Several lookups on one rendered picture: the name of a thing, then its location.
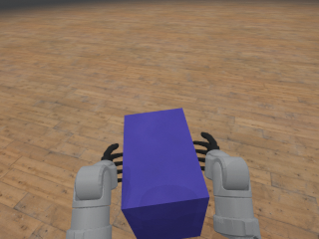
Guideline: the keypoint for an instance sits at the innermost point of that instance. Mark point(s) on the left robot forearm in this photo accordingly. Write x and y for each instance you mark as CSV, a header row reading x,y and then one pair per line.
x,y
92,197

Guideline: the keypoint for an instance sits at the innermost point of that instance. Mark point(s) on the left robot hand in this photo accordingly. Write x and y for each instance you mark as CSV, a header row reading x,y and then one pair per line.
x,y
108,156

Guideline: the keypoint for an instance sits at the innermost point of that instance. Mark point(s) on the carton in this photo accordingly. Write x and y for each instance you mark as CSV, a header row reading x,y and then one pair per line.
x,y
164,195

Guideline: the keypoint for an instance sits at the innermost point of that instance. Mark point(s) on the right robot forearm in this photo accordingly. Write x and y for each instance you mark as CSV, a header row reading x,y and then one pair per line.
x,y
234,215

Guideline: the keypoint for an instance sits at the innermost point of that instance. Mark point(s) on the right robot hand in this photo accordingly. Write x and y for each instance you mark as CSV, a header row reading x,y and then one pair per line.
x,y
210,145

